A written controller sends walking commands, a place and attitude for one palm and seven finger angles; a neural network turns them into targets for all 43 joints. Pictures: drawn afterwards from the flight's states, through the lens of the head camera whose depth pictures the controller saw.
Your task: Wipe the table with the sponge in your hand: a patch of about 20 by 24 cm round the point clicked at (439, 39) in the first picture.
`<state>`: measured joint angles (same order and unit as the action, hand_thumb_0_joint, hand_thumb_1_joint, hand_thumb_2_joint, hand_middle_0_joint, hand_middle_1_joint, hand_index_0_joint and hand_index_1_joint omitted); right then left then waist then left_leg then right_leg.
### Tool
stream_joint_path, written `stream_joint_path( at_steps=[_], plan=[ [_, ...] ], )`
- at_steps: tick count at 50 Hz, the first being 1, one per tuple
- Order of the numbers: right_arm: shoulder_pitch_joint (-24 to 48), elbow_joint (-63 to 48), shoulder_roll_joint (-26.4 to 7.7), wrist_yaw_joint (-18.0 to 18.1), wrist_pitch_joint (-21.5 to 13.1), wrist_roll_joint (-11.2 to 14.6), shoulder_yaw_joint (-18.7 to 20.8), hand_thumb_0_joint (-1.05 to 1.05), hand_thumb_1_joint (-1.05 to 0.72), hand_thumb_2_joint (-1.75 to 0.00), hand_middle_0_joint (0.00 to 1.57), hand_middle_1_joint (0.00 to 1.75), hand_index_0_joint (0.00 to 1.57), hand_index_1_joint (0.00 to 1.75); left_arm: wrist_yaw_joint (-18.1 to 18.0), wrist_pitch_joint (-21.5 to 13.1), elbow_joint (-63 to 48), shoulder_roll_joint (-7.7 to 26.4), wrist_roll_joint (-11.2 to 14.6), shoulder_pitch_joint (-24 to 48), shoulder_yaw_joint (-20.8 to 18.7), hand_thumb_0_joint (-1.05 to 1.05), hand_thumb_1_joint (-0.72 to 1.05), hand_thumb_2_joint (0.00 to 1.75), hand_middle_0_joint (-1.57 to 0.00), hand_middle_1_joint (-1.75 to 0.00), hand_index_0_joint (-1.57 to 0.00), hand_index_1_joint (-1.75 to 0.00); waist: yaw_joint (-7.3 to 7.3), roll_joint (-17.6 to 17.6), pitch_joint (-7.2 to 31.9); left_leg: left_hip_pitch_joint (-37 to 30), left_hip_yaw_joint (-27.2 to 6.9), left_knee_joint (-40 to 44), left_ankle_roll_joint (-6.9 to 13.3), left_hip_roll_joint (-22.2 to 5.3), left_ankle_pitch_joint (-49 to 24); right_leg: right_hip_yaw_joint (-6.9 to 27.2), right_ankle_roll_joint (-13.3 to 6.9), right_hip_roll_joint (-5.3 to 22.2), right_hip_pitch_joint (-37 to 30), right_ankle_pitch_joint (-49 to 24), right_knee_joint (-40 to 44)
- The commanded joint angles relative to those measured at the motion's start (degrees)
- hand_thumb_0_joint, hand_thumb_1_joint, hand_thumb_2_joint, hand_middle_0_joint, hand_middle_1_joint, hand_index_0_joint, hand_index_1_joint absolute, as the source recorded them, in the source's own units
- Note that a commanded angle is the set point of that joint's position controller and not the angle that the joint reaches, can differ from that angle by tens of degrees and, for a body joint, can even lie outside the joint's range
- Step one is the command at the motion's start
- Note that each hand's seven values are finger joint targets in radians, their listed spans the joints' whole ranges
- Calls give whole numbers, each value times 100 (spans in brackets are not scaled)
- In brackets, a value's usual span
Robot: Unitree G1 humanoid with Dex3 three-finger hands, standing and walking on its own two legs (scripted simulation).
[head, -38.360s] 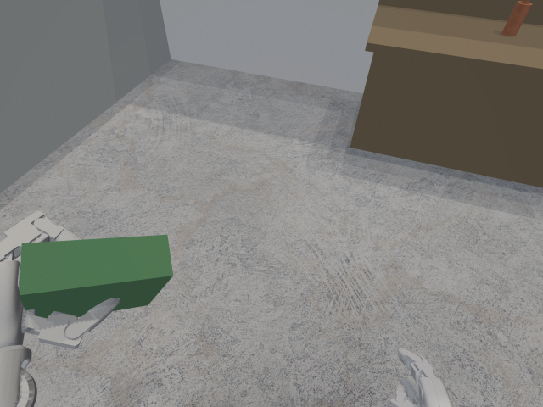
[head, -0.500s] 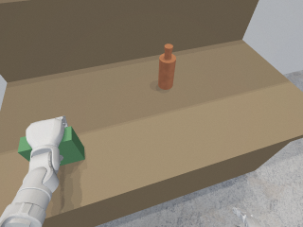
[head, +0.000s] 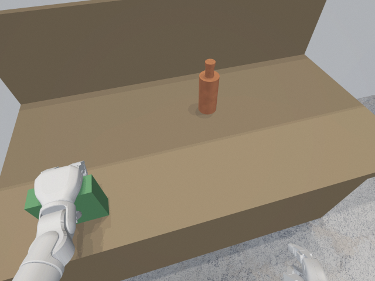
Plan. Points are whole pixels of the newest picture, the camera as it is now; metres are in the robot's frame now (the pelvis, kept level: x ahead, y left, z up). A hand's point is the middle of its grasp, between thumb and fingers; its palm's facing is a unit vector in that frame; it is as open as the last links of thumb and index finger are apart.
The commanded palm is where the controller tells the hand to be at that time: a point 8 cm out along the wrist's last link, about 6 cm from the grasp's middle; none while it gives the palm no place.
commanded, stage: wipe back along the first lane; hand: left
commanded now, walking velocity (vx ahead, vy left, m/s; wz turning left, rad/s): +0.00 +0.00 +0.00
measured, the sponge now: (75, 207) +0.27 +0.31 -0.06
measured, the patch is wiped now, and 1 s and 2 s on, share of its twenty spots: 1.00 1.00 1.00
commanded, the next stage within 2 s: lift the sponge slowly off the table in 0.08 s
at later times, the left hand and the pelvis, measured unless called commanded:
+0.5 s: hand (69, 205) +0.25 +0.30 +0.00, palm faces -0.07 -0.05 -1.00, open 9.3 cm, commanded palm +0.23 +0.28 +0.05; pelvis -0.01 +0.00 +0.00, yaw +0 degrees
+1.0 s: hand (65, 208) +0.24 +0.29 +0.02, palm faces -0.04 -0.08 -1.00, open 9.3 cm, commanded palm +0.22 +0.28 +0.09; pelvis -0.01 +0.00 +0.01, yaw +0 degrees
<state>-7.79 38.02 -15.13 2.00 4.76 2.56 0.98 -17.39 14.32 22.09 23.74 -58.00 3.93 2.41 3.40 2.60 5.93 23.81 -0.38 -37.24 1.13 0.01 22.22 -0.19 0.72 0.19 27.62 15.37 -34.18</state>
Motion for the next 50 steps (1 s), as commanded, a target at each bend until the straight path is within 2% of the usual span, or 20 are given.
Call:
stream_joint_path(
  at_steps=[1,2,5,11,12,18,21,22,25,27,31,32,34,38,41,42,43,45,47,50],
  plan=[
    [595,-831,-736,77,-290,0,284,0,-90,-90,20,30,20,30,190,-2,-410,346,125,44,17,0,10,130,-120,-160,-120,-160,17,-507,1060,-191,-76,466,26,123,-1960,-67,-458,-153,-1033,-1717,238],
    [621,-830,-746,77,-296,3,294,0,-90,-90,20,30,20,30,172,-13,-445,598,135,-126,-254,0,10,130,-120,-160,-120,-160,70,-453,1087,-187,-115,479,12,136,-1946,0,-484,-170,-1087,-1691,237],
    [656,-884,-691,57,-340,2,278,0,-90,-90,20,30,20,30,176,-36,-562,217,164,-422,47,0,10,130,-120,-160,-120,-160,59,-555,1012,-161,-102,464,20,119,-1957,-51,-464,-166,-1050,-1731,207],
    [715,-828,-743,125,-323,-7,262,0,-90,-90,20,30,20,30,107,52,-621,622,141,-38,-247,0,10,130,-120,-160,-120,-160,46,-651,737,-42,-97,568,37,161,-1522,-1,-442,-144,-999,-1336,328],
    [753,-817,-761,151,-312,-2,259,0,-90,-90,20,30,20,30,86,65,-719,853,153,80,-452,0,10,130,-120,-160,-120,-160,78,-572,769,-84,-121,599,41,169,-1455,70,-458,-163,-1028,-1230,361],
    [798,-839,-672,181,-369,-22,257,0,-90,-90,20,30,20,30,126,4,-1048,831,74,236,-362,0,10,130,-120,-160,-120,-160,110,-160,1164,-426,-73,609,56,177,-1825,48,-462,-133,-1306,-1565,336],
    [831,-817,-675,180,-377,-38,240,0,-90,-90,20,30,20,30,145,-44,-1028,915,102,27,-479,0,10,130,-120,-160,-120,-160,140,-319,1022,-362,-97,647,51,186,-1876,70,-462,-127,-1385,-1760,378],
    [845,-799,-711,188,-369,-42,243,0,-90,-90,20,30,20,30,129,-52,-1129,1155,94,164,-687,0,10,130,-120,-160,-120,-160,145,-316,1056,-400,-135,679,45,187,-1859,160,-481,-152,-1417,-1714,401],
    [935,-828,-636,186,-416,-39,243,0,-90,-90,20,30,20,30,119,-99,-1342,844,89,281,-392,0,10,130,-120,-160,-120,-160,102,-93,892,-524,-126,729,51,151,-1854,66,-467,-139,-1286,-1515,451],
    [947,-820,-658,191,-431,-53,256,0,-90,-90,20,30,20,30,93,-109,-1442,1051,91,323,-588,0,10,130,-120,-160,-120,-160,141,-128,907,-573,-186,784,44,146,-1839,107,-480,-165,-1322,-1395,497],
    [975,-775,-636,210,-457,-53,244,0,-90,-90,20,30,20,30,87,-118,-1532,958,48,619,-427,0,10,130,-120,-160,-120,-160,117,-97,980,-710,-180,831,45,129,-1911,34,-474,-150,-1341,-1381,516],
    [989,-759,-652,219,-453,-58,241,0,-90,-90,20,30,20,30,79,-102,-1574,1151,42,759,-582,0,10,130,-120,-160,-120,-160,109,-61,949,-750,-214,862,38,129,-1877,102,-489,-176,-1341,-1299,553],
    [1018,-753,-607,219,-477,-56,240,0,-90,-90,20,30,20,30,95,-103,-1613,995,13,780,-414,0,10,130,-120,-160,-120,-160,126,19,990,-848,-193,853,40,130,-2003,53,-490,-153,-1373,-1400,553],
    [1033,-769,-605,217,-485,-82,243,0,-90,-90,20,30,20,30,118,-134,-1958,1178,7,687,-570,0,10,130,-120,-160,-120,-160,183,130,1320,-1022,-195,876,29,131,-2380,111,-502,-143,-1704,-1830,525],
    [1098,-744,-586,175,-495,-107,247,0,-90,-90,20,30,20,30,146,-146,-2133,1040,1,577,-459,0,10,130,-120,-160,-120,-160,200,142,1162,-1110,-226,910,-7,99,-2586,111,-507,-138,-1665,-1959,571],
    [1124,-762,-607,167,-500,-118,248,0,-90,-90,20,30,20,30,137,-137,-2293,1219,2,520,-630,0,10,130,-120,-160,-120,-160,240,203,1224,-1167,-289,942,-28,91,-2673,184,-528,-168,-1741,-1933,587],
    [1146,-809,-562,161,-512,-106,230,0,-90,-90,20,30,20,30,153,-124,-2336,1016,14,408,-460,0,10,130,-120,-160,-120,-160,227,177,1179,-1167,-266,959,-12,80,-2688,121,-505,-148,-1751,-1926,590],
    [1172,-731,-589,165,-491,-116,216,0,-90,-90,20,30,20,30,160,-76,-2201,1122,-12,552,-518,0,10,130,-120,-160,-120,-160,196,-24,966,-1092,-262,1011,-7,88,-2442,138,-501,-151,-1684,-1791,671],
    [1258,-749,-604,166,-477,-118,185,0,-90,-90,20,30,20,30,168,-4,-2315,1278,-4,594,-657,0,10,130,-120,-160,-120,-160,252,98,847,-1098,-309,1119,-14,110,-2285,201,-533,-173,-1738,-1582,755],
    [1326,-722,-567,194,-482,-91,153,0,-90,-90,20,30,20,30,218,56,-2296,1120,1,907,-435,0,10,130,-120,-160,-120,-160,207,109,778,-1178,-261,1188,6,108,-2167,115,-516,-146,-1708,-1412,830]
  ],
)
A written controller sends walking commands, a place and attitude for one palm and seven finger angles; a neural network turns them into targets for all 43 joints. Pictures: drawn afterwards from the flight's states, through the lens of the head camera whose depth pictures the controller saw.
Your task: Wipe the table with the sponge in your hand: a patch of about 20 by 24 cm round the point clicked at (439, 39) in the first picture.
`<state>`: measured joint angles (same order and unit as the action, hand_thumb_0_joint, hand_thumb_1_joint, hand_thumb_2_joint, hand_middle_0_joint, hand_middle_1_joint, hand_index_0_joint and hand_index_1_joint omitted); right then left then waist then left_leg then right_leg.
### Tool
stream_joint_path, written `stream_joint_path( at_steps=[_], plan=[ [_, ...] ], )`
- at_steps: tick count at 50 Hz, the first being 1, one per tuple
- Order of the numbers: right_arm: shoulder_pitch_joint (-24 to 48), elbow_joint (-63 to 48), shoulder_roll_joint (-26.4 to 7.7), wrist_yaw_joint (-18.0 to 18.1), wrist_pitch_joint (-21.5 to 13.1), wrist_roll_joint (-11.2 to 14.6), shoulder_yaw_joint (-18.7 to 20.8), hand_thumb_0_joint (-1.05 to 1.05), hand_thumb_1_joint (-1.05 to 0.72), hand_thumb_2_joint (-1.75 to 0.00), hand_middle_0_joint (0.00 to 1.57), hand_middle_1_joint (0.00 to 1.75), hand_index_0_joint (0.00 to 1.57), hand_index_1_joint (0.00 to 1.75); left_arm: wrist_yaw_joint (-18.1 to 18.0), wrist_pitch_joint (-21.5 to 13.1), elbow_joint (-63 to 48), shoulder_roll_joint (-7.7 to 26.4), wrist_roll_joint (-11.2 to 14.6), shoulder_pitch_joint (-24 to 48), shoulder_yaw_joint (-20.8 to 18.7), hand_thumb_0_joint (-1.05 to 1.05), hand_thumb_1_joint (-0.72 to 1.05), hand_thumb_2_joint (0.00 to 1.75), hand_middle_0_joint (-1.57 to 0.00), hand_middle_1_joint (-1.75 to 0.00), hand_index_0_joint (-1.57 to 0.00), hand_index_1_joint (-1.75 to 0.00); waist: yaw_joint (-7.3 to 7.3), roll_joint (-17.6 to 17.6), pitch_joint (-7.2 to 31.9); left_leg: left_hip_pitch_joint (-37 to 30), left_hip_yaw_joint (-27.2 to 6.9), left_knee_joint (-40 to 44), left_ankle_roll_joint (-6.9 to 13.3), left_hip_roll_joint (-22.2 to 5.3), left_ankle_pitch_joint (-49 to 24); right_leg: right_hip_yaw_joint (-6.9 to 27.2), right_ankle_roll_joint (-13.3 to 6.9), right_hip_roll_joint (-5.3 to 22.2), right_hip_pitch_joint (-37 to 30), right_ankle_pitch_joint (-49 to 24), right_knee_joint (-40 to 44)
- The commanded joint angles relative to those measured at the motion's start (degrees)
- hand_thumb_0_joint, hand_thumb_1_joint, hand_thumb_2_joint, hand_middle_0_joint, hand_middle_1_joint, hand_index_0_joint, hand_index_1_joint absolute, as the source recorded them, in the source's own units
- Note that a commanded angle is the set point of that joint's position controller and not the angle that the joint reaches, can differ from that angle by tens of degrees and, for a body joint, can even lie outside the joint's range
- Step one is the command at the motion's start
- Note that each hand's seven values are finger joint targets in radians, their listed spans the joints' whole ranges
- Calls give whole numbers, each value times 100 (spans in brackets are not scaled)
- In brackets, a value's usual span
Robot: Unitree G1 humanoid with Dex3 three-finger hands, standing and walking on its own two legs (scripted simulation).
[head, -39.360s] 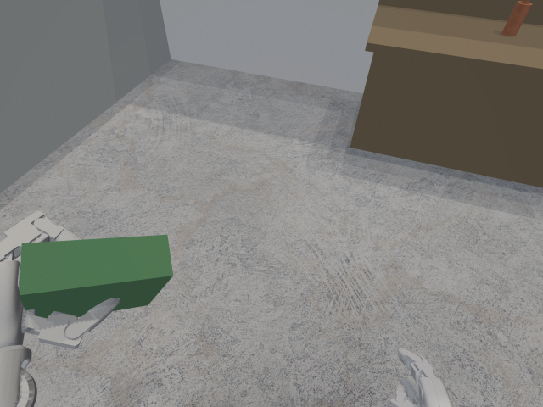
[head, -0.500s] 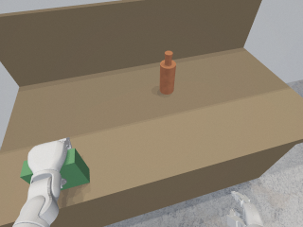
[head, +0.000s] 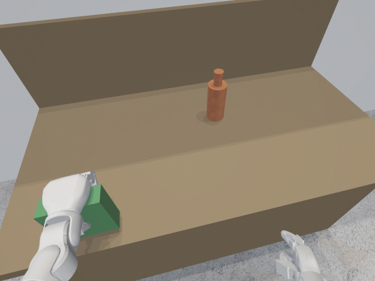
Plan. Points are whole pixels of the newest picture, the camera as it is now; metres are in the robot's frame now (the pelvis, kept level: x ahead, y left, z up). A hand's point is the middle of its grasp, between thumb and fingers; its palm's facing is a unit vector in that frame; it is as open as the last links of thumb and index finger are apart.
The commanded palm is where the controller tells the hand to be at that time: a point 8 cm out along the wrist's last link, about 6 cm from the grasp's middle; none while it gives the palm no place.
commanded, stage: lift the sponge slowly off the table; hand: left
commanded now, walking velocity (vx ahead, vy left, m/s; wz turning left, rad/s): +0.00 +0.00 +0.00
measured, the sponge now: (85, 218) +0.24 +0.29 -0.05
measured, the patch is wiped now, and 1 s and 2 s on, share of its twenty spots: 1.00 1.00 1.00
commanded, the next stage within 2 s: bring the sponge back beside the body in 1.28 s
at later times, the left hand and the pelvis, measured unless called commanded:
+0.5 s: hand (73, 195) +0.25 +0.29 +0.04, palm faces -0.04 -0.09 -1.00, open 9.3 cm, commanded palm +0.23 +0.29 +0.11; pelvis +0.00 -0.01 +0.01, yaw +0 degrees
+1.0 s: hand (71, 180) +0.26 +0.29 +0.08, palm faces +0.02 -0.09 -1.00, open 9.3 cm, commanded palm +0.24 +0.28 +0.15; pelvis +0.00 +0.00 +0.01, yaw +1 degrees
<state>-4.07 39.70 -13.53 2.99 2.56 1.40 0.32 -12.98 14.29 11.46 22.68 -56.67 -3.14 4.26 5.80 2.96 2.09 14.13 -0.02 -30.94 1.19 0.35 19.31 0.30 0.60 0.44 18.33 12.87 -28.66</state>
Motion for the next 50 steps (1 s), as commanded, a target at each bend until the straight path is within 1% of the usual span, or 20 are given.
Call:
stream_joint_path(
  at_steps=[1,10,12,14,15,17,18,19,22,25,27,29,33,35,41,42,44,47,48,50],
  plan=[
    [961,-848,-739,103,-256,25,217,0,-90,-90,20,30,20,30,-199,82,-1184,1275,-149,1703,-639,0,10,130,-120,-160,-120,-160,-20,52,1208,-251,-290,567,2,87,-1856,79,-504,-174,-794,-1133,307],
    [1047,-856,-724,157,-267,26,142,0,-90,-90,20,30,20,30,139,93,-1124,1247,-77,1982,-480,0,10,130,-120,-160,-120,-160,-14,39,1222,-384,-252,726,39,140,-1779,103,-505,-163,-1018,-1070,515],
    [1041,-864,-781,139,-241,1,149,0,-90,-90,20,30,20,30,175,113,-1114,1587,-77,1740,-856,0,10,130,-120,-160,-120,-160,90,8,1268,-388,-283,776,31,148,-1857,209,-533,-182,-1194,-1187,547],
    [1089,-936,-737,121,-245,9,133,0,-90,-90,20,30,20,30,229,105,-1279,1335,-68,1588,-645,0,10,130,-120,-160,-120,-160,121,-23,1324,-401,-260,774,36,154,-2049,139,-519,-142,-1305,-1449,517],
    [1067,-912,-762,113,-241,5,150,0,-90,-90,20,30,20,30,227,86,-1345,1422,-57,1645,-731,0,10,130,-120,-160,-120,-160,65,-114,1301,-416,-241,770,35,133,-2152,159,-511,-142,-1320,-1617,512],
    [1093,-926,-812,97,-216,2,145,0,-90,-90,20,30,20,30,242,130,-1405,1695,-26,1378,-1023,0,10,130,-120,-160,-120,-160,147,-11,1314,-424,-289,819,15,143,-2184,246,-536,-163,-1451,-1638,537],
    [1101,-982,-756,99,-222,19,123,0,-90,-90,20,30,20,30,267,132,-1506,1451,-8,1401,-808,0,10,130,-120,-160,-120,-160,105,46,1327,-404,-230,840,39,138,-2172,142,-502,-132,-1464,-1635,517],
    [1112,-951,-777,98,-227,13,134,0,-90,-90,20,30,20,30,264,139,-1478,1548,-13,1418,-895,0,10,130,-120,-160,-120,-160,131,-135,1203,-405,-256,826,40,136,-2176,174,-512,-131,-1427,-1678,557],
    [1155,-958,-814,99,-217,17,133,0,-90,-90,20,30,20,30,306,175,-1711,1688,41,1447,-998,0,10,130,-120,-160,-120,-160,113,21,1179,-515,-258,872,47,146,-2133,273,-519,-145,-1464,-1615,645],
    [1151,-960,-777,124,-262,13,143,0,-90,-90,20,30,20,30,358,122,-1872,1535,49,1517,-818,0,10,130,-120,-160,-120,-160,74,43,1243,-614,-229,852,74,151,-2255,190,-492,-115,-1483,-1741,642],
    [1156,-933,-806,138,-274,11,136,0,-90,-90,20,30,20,30,395,95,-1962,1750,79,1639,-990,0,10,130,-120,-160,-120,-160,67,90,1193,-686,-279,889,70,145,-2171,247,-507,-156,-1461,-1569,719],
    [1156,-934,-756,156,-305,10,135,0,-90,-90,20,30,20,30,430,48,-1955,1568,85,1606,-816,0,10,130,-120,-160,-120,-160,81,70,1167,-704,-246,880,92,156,-2195,153,-489,-127,-1442,-1540,739],
    [1129,-913,-770,169,-316,32,126,0,-90,-90,20,30,20,30,502,16,-2042,1719,107,1731,-921,0,10,130,-120,-160,-120,-160,51,209,1241,-742,-238,958,75,130,-2164,113,-484,-145,-1478,-1391,755],
    [1182,-897,-753,153,-315,12,112,0,-90,-90,20,30,20,30,537,12,-2109,1524,88,1827,-699,0,10,130,-120,-160,-120,-160,50,197,1156,-807,-280,978,36,115,-2316,117,-499,-141,-1432,-1501,787],
    [1270,-922,-774,116,-249,29,61,0,-90,-90,20,30,20,30,620,245,-2039,1578,79,1780,-748,0,10,130,-120,-160,-120,-160,123,25,1072,-774,-311,1095,14,85,-2361,57,-499,-138,-1551,-1477,840],
    [1335,-948,-793,108,-237,44,37,0,-90,-90,20,30,20,30,633,297,-2167,1776,96,1808,-925,0,10,130,-120,-160,-120,-160,135,117,1117,-805,-357,1157,2,73,-2273,149,-526,-177,-1628,-1363,858],
    [1370,-974,-752,95,-230,49,-2,0,-90,-90,20,30,20,30,681,392,-2183,1583,48,1845,-711,0,10,130,-120,-160,-120,-160,145,89,1090,-803,-327,1149,7,84,-2427,42,-518,-138,-1668,-1511,841],
    [1457,-1005,-797,75,-168,66,-32,0,-90,-90,20,30,20,30,754,540,-2259,1824,91,1810,-920,0,10,130,-120,-160,-120,-160,170,205,1092,-796,-369,1232,4,77,-2312,174,-540,-168,-1792,-1428,874],
    [1427,-1038,-756,81,-173,76,-54,0,-90,-90,20,30,20,30,796,560,-2310,1642,74,1990,-711,0,10,130,-120,-160,-120,-160,100,112,1147,-775,-296,1215,35,80,-2328,42,-502,-141,-1794,-1436,844],
    [1429,-981,-779,87,-137,71,-58,0,-90,-90,20,30,20,30,855,618,-2174,1715,94,1957,-749,0,10,130,-120,-160,-120,-160,109,49,1048,-794,-302,1232,33,81,-2313,72,-501,-124,-1771,-1470,912]
  ],
)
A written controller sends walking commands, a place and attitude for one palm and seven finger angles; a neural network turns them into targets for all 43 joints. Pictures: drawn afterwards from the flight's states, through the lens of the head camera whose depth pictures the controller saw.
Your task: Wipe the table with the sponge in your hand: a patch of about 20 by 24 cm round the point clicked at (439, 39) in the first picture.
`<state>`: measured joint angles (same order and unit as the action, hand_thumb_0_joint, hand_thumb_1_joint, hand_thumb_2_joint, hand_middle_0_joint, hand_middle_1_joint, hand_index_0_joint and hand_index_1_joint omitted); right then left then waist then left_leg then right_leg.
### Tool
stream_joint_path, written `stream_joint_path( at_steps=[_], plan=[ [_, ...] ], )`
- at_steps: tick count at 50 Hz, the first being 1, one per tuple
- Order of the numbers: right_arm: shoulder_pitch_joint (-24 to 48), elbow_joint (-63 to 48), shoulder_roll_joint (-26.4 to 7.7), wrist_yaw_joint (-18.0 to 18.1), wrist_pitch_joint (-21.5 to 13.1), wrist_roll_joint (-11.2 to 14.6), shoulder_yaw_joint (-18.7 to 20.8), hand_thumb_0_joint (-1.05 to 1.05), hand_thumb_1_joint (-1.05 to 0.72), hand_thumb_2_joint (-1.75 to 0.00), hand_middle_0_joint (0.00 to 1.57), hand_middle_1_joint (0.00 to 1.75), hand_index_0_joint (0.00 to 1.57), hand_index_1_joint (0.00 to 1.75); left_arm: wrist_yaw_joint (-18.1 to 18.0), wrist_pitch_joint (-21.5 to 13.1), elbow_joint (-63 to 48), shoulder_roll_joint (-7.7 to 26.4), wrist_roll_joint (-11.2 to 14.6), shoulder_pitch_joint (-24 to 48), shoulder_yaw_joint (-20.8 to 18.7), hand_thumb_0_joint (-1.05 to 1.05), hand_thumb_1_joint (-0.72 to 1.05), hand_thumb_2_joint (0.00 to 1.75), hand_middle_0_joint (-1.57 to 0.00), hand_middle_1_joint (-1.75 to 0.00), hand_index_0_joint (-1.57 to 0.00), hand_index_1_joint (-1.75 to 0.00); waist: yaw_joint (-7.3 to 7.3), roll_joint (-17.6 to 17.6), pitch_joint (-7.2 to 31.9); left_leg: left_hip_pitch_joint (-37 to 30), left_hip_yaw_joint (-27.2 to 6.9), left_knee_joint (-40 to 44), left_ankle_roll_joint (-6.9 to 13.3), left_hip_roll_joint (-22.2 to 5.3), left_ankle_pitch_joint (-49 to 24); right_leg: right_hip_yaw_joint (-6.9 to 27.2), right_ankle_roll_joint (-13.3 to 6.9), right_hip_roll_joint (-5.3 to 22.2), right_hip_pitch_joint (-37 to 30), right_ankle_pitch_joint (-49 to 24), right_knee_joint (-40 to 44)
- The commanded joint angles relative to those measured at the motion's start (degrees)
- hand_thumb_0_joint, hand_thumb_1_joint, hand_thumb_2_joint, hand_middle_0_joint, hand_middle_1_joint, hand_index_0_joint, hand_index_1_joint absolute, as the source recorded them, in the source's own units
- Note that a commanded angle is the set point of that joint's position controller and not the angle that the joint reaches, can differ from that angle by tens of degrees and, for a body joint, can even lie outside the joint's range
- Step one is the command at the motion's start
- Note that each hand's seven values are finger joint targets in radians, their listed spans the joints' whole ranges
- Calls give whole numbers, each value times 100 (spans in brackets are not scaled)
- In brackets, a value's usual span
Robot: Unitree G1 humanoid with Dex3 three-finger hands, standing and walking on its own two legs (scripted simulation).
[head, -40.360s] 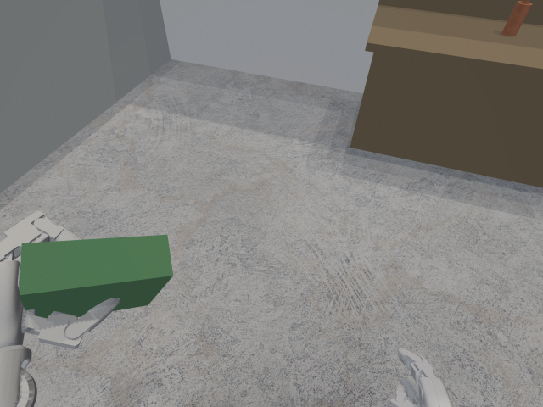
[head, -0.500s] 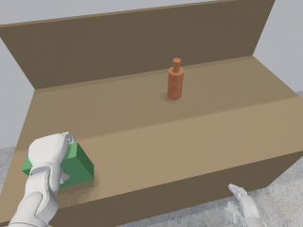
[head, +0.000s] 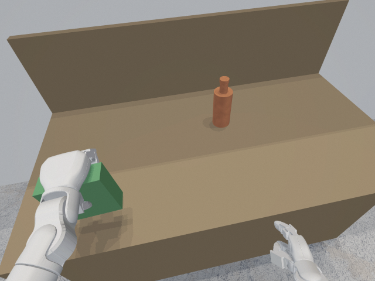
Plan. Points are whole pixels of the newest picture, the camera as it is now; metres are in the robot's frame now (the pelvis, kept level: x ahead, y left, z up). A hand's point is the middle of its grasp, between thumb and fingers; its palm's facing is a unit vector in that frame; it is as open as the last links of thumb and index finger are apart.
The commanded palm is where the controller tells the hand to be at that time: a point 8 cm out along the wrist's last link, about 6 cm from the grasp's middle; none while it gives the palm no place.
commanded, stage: lift the sponge slowly off the table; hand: left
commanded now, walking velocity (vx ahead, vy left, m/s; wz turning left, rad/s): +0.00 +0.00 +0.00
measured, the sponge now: (87, 198) +0.26 +0.29 +0.01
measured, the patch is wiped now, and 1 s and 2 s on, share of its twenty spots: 1.00 1.00 1.00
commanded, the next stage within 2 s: bring the sponge back beside the body in 0.28 s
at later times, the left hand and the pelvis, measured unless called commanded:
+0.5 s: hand (77, 184) +0.25 +0.28 +0.08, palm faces +0.01 -0.09 -1.00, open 9.3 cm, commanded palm +0.22 +0.28 +0.15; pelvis +0.00 -0.01 +0.00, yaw +0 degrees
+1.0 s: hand (66, 199) +0.21 +0.28 +0.09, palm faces +0.04 -0.09 -0.99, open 9.3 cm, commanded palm +0.18 +0.27 +0.16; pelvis -0.01 -0.01 +0.00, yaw +0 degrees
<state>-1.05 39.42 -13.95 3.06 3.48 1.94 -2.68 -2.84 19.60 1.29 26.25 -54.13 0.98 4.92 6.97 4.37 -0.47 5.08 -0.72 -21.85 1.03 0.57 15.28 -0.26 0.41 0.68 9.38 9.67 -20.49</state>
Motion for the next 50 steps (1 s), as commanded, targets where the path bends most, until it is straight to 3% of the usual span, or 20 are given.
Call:
stream_joint_path(
  at_steps=[1,4,7,10,13,16,18,22,23,27,30,32,33,37,38,42,43,45,47,50],
  plan=[
    [1146,-941,-757,84,-202,15,235,0,-90,-90,20,30,20,30,-123,109,-1135,1446,-176,1592,-868,0,10,130,-120,-160,-120,-160,4,-119,1233,125,-238,325,54,63,-1920,113,-485,-145,-869,-1164,104],
    [1160,-1022,-725,93,-245,19,224,0,-90,-90,20,30,20,30,-17,68,-1367,1387,-152,1657,-794,0,10,130,-120,-160,-120,-160,9,-63,1439,9,-232,290,87,80,-2026,100,-482,-141,-972,-1269,73],
    [1167,-1042,-749,90,-234,14,228,0,-90,-90,20,30,20,30,61,17,-1480,1664,-81,1403,-1088,0,10,130,-120,-160,-120,-160,27,19,1430,-20,-274,284,96,84,-1982,258,-500,-172,-1041,-1318,89],
    [1100,-992,-735,103,-230,17,207,0,-90,-90,20,30,20,30,150,-45,-1365,1422,-78,1689,-795,0,10,130,-120,-160,-120,-160,-83,-59,1193,26,-233,280,81,63,-2026,124,-472,-134,-848,-1321,135],
    [1021,-1048,-741,90,-278,18,237,0,-90,-90,20,30,20,30,176,-135,-1498,1519,-49,1412,-980,0,10,130,-120,-160,-120,-160,-18,-56,1501,-23,-209,227,114,74,-2142,106,-473,-136,-1041,-1466,47],
    [1016,-1003,-755,84,-236,-1,251,0,-90,-90,20,30,20,30,185,-205,-1482,1494,-56,1440,-937,0,10,130,-120,-160,-120,-160,-32,-78,1328,-18,-220,229,73,66,-2189,130,-468,-127,-903,-1544,84],
    [989,-1071,-731,74,-303,-5,266,0,-90,-90,20,30,20,30,134,-290,-1722,1570,-41,1263,-1090,0,10,130,-120,-160,-120,-160,13,24,1583,-62,-217,193,104,72,-2238,125,-477,-139,-1057,-1556,19],
    [1093,-1082,-743,51,-296,-14,278,0,-90,-90,20,30,20,30,24,-320,-1971,1719,-49,1090,-1284,0,10,130,-120,-160,-120,-160,55,56,1458,-74,-327,217,58,49,-2277,293,-515,-188,-1029,-1583,42],
    [1033,-1102,-703,53,-324,-16,272,0,-90,-90,20,30,20,30,3,-332,-2054,1505,-55,1147,-1093,0,10,130,-120,-160,-120,-160,27,100,1565,-75,-245,194,77,54,-2382,148,-482,-141,-1068,-1655,-3],
    [1144,-1079,-750,32,-283,-6,280,0,-90,-90,20,30,20,30,-75,-173,-1972,1685,0,806,-1334,0,10,130,-120,-160,-120,-160,74,-38,1328,-56,-307,229,66,53,-2166,337,-507,-176,-1007,-1544,80],
    [1134,-1077,-740,25,-252,3,265,0,-90,-90,20,30,20,30,-56,-61,-1899,1574,14,719,-1192,0,10,130,-120,-160,-120,-160,66,-188,1211,50,-278,250,70,57,-2113,211,-469,-122,-981,-1460,72],
    [1302,-1126,-748,14,-252,25,250,0,-90,-90,20,30,20,30,-10,7,-2170,1600,43,735,-1210,0,10,130,-120,-160,-120,-160,59,56,1204,1,-308,276,72,57,-1953,348,-497,-168,-956,-1268,104],
    [1213,-1151,-709,5,-274,25,245,0,-90,-90,20,30,20,30,23,10,-2209,1447,62,705,-1055,0,10,130,-120,-160,-120,-160,45,96,1310,30,-250,280,91,49,-1979,153,-457,-129,-1013,-1222,45],
    [1298,-1177,-713,15,-281,12,223,0,-90,-90,20,30,20,30,156,5,-2298,1536,91,578,-1102,0,10,130,-120,-160,-120,-160,27,-33,1099,-1,-331,278,113,41,-1833,298,-479,-185,-892,-1090,131],
    [1181,-1147,-704,19,-280,4,221,0,-90,-90,20,30,20,30,176,-27,-2299,1527,64,605,-1069,0,10,130,-120,-160,-120,-160,20,-127,1245,5,-262,267,135,45,-1807,161,-434,-146,-944,-1021,105],
    [1318,-1178,-685,30,-289,-12,198,0,-90,-90,20,30,20,30,188,-125,-2472,1630,35,614,-1170,0,10,130,-120,-160,-120,-160,66,63,1038,-5,-358,342,124,27,-1591,324,-481,-205,-852,-760,190],
    [1178,-1170,-658,36,-312,-21,194,0,-90,-90,20,30,20,30,170,-182,-2492,1591,2,712,-1119,0,10,130,-120,-160,-120,-160,38,49,1197,-4,-274,302,140,43,-1670,190,-452,-167,-924,-814,140],
    [1191,-1115,-673,40,-274,-37,200,0,-90,-90,20,30,20,30,143,-211,-2347,1652,-14,600,-1188,0,10,130,-120,-160,-120,-160,64,-58,1000,24,-309,322,107,40,-1651,243,-460,-161,-856,-798,211],
    [1330,-1184,-669,27,-308,-23,198,0,-90,-90,20,30,20,30,98,-233,-2601,1776,18,489,-1378,0,10,130,-120,-160,-120,-160,114,237,1058,2,-374,351,104,41,-1601,418,-510,-212,-953,-772,201],
    [1248,-1132,-648,8,-280,-34,204,0,-90,-90,20,30,20,30,81,-204,-2522,1571,47,320,-1192,0,10,130,-120,-160,-120,-160,93,124,969,7,-324,346,86,31,-1662,278,-472,-165,-889,-798,221]
  ],
)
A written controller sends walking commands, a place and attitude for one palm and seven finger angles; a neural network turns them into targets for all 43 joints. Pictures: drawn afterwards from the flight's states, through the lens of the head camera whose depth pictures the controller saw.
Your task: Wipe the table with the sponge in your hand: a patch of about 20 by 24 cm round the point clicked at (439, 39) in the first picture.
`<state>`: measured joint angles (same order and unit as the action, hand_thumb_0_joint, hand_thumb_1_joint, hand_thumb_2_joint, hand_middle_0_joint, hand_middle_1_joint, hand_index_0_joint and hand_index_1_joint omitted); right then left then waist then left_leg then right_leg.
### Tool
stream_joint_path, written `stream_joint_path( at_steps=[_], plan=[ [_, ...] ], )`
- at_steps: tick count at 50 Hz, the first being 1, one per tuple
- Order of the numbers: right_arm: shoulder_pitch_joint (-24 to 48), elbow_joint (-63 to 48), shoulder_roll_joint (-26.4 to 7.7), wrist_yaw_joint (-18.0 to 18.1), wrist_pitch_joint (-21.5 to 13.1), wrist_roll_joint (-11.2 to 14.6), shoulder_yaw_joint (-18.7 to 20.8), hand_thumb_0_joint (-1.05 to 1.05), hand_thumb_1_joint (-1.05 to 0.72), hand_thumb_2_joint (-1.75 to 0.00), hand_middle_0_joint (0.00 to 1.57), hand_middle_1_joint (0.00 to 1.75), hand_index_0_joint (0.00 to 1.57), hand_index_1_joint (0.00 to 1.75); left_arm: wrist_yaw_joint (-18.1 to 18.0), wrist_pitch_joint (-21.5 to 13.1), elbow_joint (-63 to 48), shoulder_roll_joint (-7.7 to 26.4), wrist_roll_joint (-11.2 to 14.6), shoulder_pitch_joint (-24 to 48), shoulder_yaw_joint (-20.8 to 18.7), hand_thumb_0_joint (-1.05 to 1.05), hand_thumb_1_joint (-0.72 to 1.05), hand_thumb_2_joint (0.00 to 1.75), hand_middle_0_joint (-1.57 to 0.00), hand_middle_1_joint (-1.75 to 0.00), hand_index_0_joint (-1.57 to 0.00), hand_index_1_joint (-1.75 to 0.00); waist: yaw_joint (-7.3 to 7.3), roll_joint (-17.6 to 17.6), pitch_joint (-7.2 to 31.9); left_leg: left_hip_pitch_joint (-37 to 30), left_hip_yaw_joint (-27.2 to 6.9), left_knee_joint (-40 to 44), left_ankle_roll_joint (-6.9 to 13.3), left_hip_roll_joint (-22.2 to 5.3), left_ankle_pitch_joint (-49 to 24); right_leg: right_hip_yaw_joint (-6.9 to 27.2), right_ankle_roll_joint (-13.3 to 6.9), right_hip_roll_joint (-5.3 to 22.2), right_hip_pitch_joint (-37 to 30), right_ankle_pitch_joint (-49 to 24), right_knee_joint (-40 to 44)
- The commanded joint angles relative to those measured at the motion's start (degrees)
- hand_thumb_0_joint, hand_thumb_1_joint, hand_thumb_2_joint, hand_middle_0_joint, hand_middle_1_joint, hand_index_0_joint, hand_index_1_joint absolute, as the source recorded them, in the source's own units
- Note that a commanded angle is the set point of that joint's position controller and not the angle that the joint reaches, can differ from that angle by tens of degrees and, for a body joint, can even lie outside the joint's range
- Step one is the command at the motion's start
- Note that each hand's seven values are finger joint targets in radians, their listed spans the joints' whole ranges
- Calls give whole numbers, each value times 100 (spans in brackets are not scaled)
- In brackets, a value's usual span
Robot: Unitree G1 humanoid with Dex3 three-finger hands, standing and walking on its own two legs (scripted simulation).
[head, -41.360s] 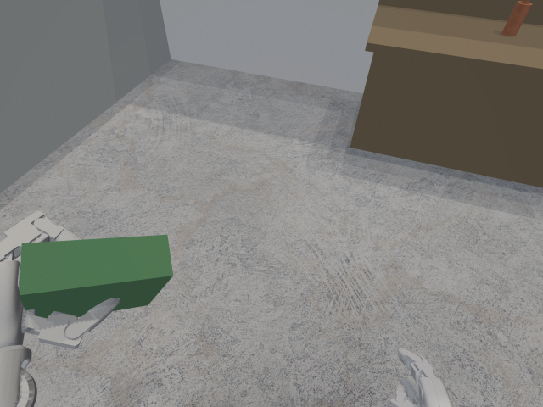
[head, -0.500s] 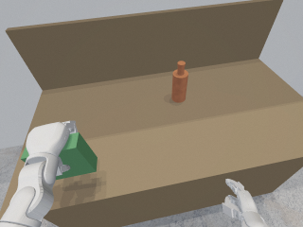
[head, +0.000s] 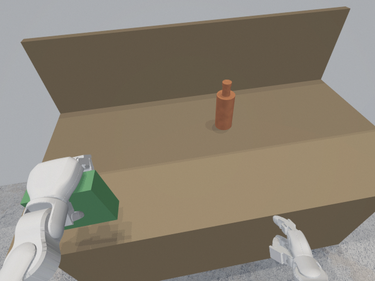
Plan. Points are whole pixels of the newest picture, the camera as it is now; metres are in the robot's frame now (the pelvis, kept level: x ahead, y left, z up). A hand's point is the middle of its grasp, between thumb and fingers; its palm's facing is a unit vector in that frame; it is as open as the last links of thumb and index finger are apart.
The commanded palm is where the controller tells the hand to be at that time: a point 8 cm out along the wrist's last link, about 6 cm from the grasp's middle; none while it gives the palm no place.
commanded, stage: bring the sponge back beside the body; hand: left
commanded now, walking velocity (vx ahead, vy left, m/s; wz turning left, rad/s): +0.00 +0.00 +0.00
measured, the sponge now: (81, 207) +0.22 +0.29 +0.04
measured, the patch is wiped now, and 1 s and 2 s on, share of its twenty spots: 1.00 1.00 1.00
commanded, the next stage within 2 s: step back with the hand held close in 0.96 s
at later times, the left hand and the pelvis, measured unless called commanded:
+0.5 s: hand (63, 206) +0.19 +0.28 +0.10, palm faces +0.07 -0.10 -0.99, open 9.3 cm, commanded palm +0.15 +0.27 +0.17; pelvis -0.01 -0.01 +0.00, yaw +0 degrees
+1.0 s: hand (64, 210) +0.18 +0.27 +0.11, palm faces +0.07 -0.10 -0.99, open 9.3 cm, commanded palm +0.15 +0.27 +0.17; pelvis -0.01 -0.01 +0.00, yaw -1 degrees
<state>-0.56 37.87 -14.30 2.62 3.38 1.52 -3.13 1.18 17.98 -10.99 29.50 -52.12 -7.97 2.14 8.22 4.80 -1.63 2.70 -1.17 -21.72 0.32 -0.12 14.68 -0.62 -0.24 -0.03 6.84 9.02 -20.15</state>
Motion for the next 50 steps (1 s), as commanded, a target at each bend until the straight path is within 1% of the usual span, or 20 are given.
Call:
stream_joint_path(
  at_steps=[1,5,11,12,13,17,19,22,23,27,28,32,33,37,38,42,43,47,48,50],
  plan=[
    [1219,-987,-618,46,-258,10,248,0,-90,-90,20,30,20,30,-318,-12,-1296,1224,-143,1201,-896,0,10,130,-120,-160,-120,-160,-20,101,1075,248,-269,349,160,109,-1568,308,-402,-83,-629,-722,196],
    [1288,-1005,-624,30,-251,32,232,0,-90,-90,20,30,20,30,-249,131,-1293,1102,-102,1099,-766,0,10,130,-120,-160,-120,-160,-63,-53,870,365,-255,390,176,98,-1347,312,-377,-92,-545,-487,227],
    [1294,-1085,-606,11,-260,4,234,0,-90,-90,20,30,20,30,-185,88,-1729,1223,-130,838,-869,0,10,130,-120,-160,-120,-160,15,15,1069,310,-260,362,214,109,-1389,307,-370,-89,-679,-548,149],
    [1386,-1158,-615,6,-315,20,239,0,-90,-90,20,30,20,30,-201,63,-1924,1381,-105,712,-1099,0,10,130,-120,-160,-120,-160,33,52,1162,307,-337,349,226,102,-1308,518,-411,-165,-762,-506,126],
    [1259,-1151,-577,-7,-328,5,223,0,-90,-90,20,30,20,30,-203,28,-1917,1280,-107,635,-1011,0,10,130,-120,-160,-120,-160,31,3,1272,318,-241,288,242,123,-1454,321,-376,-107,-823,-616,70],
    [1379,-1154,-610,-23,-294,27,243,0,-90,-90,20,30,20,30,-256,30,-2027,1407,-54,420,-1230,0,10,130,-120,-160,-120,-160,23,-68,872,377,-345,320,206,81,-1229,586,-408,-163,-596,-380,184],
    [1245,-1114,-585,-19,-290,21,238,0,-90,-90,20,30,20,30,-274,50,-1873,1305,-39,382,-1100,0,10,130,-120,-160,-120,-160,17,-76,780,406,-250,299,213,97,-1177,429,-362,-96,-492,-276,202],
    [1411,-1175,-601,-5,-326,44,242,0,-90,-90,20,30,20,30,-287,65,-2156,1371,31,358,-1204,0,10,130,-120,-160,-120,-160,0,127,834,357,-314,281,216,109,-1064,658,-399,-148,-526,-212,225],
    [1248,-1177,-574,-12,-339,30,235,0,-90,-90,20,30,20,30,-279,67,-2090,1270,43,280,-1114,0,10,130,-120,-160,-120,-160,4,17,990,379,-230,237,239,123,-1151,437,-355,-96,-627,-271,160],
    [1447,-1208,-577,-8,-377,51,236,0,-90,-90,20,30,20,30,-233,54,-2383,1283,57,192,-1097,0,10,130,-120,-160,-120,-160,-21,153,797,376,-318,282,227,96,-971,610,-373,-158,-511,-96,209],
    [1272,-1190,-557,-22,-386,26,229,0,-90,-90,20,30,20,30,-215,44,-2285,1162,45,72,-977,0,10,130,-120,-160,-120,-160,-8,87,875,414,-230,250,254,103,-1013,378,-334,-108,-559,-102,165],
    [1399,-1173,-584,-9,-373,28,231,0,-90,-90,20,30,20,30,-236,25,-2364,1393,-11,75,-1222,0,10,130,-120,-160,-120,-160,-11,-25,754,435,-338,302,232,79,-902,646,-374,-186,-520,-14,208],
    [1244,-1182,-566,-18,-377,3,212,0,-90,-90,20,30,20,30,-244,17,-2290,1313,-41,117,-1135,0,10,130,-120,-160,-120,-160,8,-38,846,472,-259,271,253,89,-992,417,-351,-139,-589,-87,153],
    [1390,-1145,-585,-2,-361,47,236,0,-90,-90,20,30,20,30,-287,16,-2233,1390,4,120,-1269,0,10,130,-120,-160,-120,-160,-22,17,676,461,-325,306,215,82,-876,701,-390,-187,-466,22,235],
    [1242,-1169,-573,-10,-365,18,221,0,-90,-90,20,30,20,30,-272,24,-2163,1291,24,107,-1171,0,10,130,-120,-160,-120,-160,21,62,824,456,-227,253,251,110,-1018,457,-361,-123,-581,-141,174],
    [1423,-1170,-578,-18,-393,46,242,0,-90,-90,20,30,20,30,-268,15,-2400,1279,29,122,-1147,0,10,130,-120,-160,-120,-160,-39,219,827,390,-319,290,208,83,-1041,653,-394,-187,-564,-193,180],
    [1276,-1173,-564,-24,-396,18,210,0,-90,-90,20,30,20,30,-243,27,-2262,1208,25,116,-1057,0,10,130,-120,-160,-120,-160,18,178,928,438,-251,291,243,109,-1095,398,-366,-136,-685,-254,131],
    [1402,-1155,-583,-23,-390,38,248,0,-90,-90,20,30,20,30,-240,30,-2308,1311,21,-17,-1177,0,10,130,-120,-160,-120,-160,-27,10,731,467,-328,298,219,70,-965,665,-386,-188,-539,-96,190],
    [1269,-1165,-583,-41,-380,10,204,0,-90,-90,20,30,20,30,-216,48,-2164,1264,-29,26,-1107,0,10,130,-120,-160,-120,-160,35,-27,844,529,-269,317,249,92,-1052,385,-369,-141,-676,-198,118],
    [1268,-1130,-596,-29,-329,6,237,0,-90,-90,20,30,20,30,-245,45,-2124,1311,-9,-43,-1142,0,10,130,-120,-160,-120,-160,34,-57,767,497,-261,315,231,94,-1064,438,-363,-127,-618,-209,171]
  ],
)
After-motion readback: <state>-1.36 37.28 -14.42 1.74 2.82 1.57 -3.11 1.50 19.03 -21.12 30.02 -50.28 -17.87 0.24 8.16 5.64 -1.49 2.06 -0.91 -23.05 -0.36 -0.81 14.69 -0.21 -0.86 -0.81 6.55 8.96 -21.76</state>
